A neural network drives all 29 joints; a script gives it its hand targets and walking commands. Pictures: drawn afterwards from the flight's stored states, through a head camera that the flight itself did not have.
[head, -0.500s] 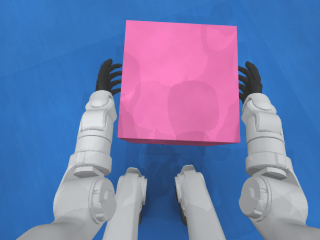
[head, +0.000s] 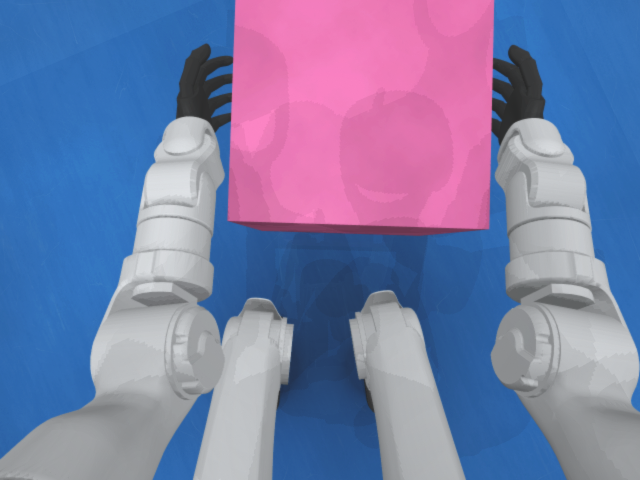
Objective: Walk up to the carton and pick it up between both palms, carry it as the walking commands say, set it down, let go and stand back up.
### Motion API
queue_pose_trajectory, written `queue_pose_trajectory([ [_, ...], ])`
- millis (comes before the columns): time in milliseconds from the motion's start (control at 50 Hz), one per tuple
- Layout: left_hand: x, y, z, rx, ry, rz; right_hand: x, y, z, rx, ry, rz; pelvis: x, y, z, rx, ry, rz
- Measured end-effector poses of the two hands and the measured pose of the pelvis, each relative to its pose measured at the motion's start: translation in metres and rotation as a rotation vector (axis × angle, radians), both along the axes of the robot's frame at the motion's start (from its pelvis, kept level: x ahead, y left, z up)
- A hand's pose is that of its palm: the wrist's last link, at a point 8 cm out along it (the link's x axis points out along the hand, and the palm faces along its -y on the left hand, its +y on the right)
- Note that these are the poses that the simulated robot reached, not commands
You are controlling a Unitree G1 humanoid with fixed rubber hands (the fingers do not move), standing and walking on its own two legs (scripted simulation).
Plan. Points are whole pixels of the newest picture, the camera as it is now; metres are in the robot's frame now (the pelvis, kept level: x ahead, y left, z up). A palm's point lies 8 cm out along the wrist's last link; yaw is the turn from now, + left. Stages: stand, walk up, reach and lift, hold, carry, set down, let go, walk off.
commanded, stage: set down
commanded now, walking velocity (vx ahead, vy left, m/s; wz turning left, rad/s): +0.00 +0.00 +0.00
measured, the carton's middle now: (350, 127) +0.53 -0.06 -0.20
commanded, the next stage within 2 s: none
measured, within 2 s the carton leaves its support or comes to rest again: rests again in 1.24 s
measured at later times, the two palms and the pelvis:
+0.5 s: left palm (224, 128) +0.54 +0.10 -0.19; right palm (490, 125) +0.51 -0.25 -0.18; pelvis +0.00 +0.00 -0.06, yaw +0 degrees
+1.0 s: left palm (232, 134) +0.55 +0.10 -0.24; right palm (476, 126) +0.53 -0.25 -0.23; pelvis +0.00 +0.00 -0.10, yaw +0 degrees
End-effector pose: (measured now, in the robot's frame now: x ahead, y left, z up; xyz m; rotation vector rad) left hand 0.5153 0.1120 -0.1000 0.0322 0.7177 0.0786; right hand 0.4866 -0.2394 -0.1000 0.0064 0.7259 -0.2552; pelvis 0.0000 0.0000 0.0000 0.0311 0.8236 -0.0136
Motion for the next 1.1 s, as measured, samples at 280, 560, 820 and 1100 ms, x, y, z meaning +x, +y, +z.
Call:
queue_pose_trajectory([
  [280, 0.014, -0.004, -0.051, 0.002, 0.0, -0.003, 0.015, -0.004, -0.049, -0.015, 0.003, 0.012, -0.004, 0.001, -0.037, 0.003, -0.004, -0.001],
  [560, 0.024, -0.008, -0.1, 0.009, 0.008, -0.009, 0.029, -0.008, -0.094, -0.032, 0.012, 0.029, -0.005, 0.002, -0.069, 0.004, -0.033, -0.005],
  [820, 0.028, -0.006, -0.137, 0.01, 0.021, -0.006, 0.037, -0.007, -0.128, -0.04, 0.026, 0.044, -0.002, 0.0, -0.09, 0.005, -0.079, 0.002],
  [1100, 0.029, -0.009, -0.142, 0.009, 0.024, -0.012, 0.036, -0.01, -0.133, -0.038, 0.03, 0.04, -0.002, 0.002, -0.097, 0.001, -0.105, 0.005],
])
